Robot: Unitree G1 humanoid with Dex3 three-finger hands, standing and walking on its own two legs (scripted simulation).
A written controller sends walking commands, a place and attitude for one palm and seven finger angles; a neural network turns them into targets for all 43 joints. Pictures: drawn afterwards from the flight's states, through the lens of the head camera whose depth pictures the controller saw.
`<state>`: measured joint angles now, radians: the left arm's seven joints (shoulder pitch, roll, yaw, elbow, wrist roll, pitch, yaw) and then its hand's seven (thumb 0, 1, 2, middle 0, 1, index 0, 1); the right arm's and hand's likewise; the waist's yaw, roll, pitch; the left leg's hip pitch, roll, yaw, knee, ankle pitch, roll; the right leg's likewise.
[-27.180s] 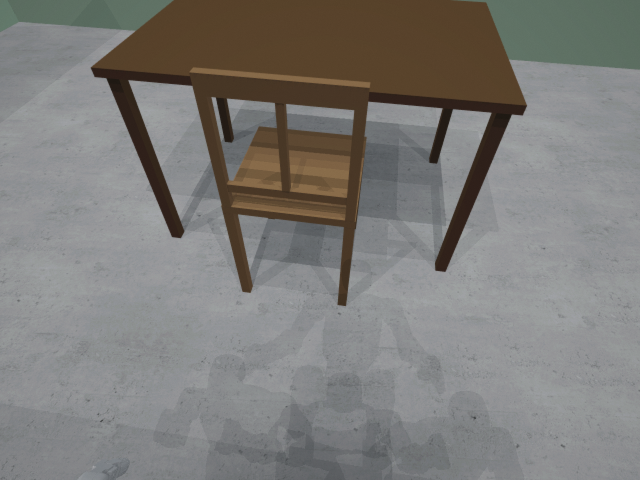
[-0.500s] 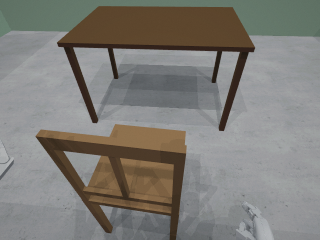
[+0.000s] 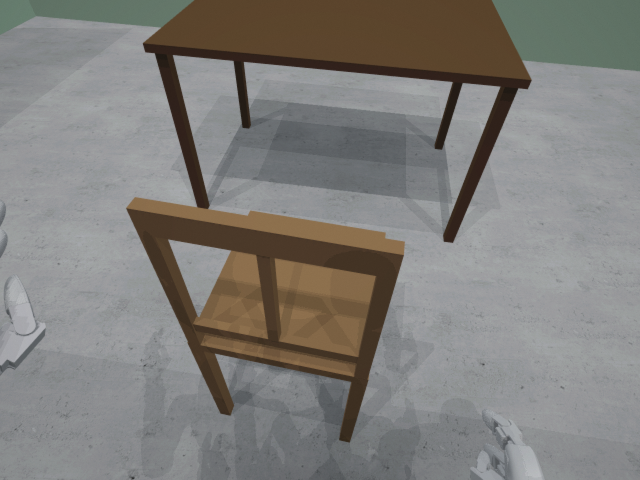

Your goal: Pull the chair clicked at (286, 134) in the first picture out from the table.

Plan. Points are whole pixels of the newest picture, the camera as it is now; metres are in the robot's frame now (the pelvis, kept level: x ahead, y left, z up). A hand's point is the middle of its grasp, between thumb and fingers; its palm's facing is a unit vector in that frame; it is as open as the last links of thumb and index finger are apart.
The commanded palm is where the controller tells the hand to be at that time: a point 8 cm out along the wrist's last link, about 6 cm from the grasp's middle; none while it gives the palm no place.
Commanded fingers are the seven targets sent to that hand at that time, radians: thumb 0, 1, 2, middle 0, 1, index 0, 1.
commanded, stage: stop stepping back and stand still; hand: left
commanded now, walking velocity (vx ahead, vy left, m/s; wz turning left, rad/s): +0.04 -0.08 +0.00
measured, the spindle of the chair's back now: (270, 299) +0.42 +0.12 -0.09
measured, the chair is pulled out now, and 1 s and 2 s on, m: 0.64 0.64 0.64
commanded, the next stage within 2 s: let the arm hang, fingers relaxed in 0.96 s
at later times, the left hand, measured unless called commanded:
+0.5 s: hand (67, 336) +0.20 +0.24 +0.17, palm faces +0.42 -0.79 -0.45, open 7.4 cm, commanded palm +0.14 +0.28 +0.19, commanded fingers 0.00 0.90 0.90 -0.20 -0.30 -0.20 -0.30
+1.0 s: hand (93, 303) +0.23 +0.24 +0.17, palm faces +0.36 -0.80 -0.48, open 7.4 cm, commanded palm +0.18 +0.28 +0.19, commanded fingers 0.00 0.90 0.90 -0.20 -0.30 -0.20 -0.30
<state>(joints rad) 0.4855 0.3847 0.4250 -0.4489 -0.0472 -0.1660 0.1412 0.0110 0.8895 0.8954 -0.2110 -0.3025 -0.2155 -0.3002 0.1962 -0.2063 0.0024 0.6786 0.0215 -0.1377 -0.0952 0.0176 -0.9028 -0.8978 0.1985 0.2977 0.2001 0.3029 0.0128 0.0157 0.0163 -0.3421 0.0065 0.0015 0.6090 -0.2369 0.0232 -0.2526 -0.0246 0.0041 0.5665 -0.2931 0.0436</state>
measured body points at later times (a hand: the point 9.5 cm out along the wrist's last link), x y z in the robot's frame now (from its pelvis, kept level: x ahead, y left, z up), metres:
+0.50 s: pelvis +0.00 -0.02 +0.01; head +0.01 -0.01 +0.46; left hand +0.17 +0.28 +0.19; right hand +0.15 -0.25 -0.08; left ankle +0.05 +0.10 -0.73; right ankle +0.01 -0.15 -0.73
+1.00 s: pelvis +0.03 -0.02 +0.02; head +0.05 -0.01 +0.47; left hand +0.21 +0.28 +0.19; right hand +0.20 -0.26 -0.07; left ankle +0.05 +0.10 -0.73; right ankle +0.01 -0.15 -0.73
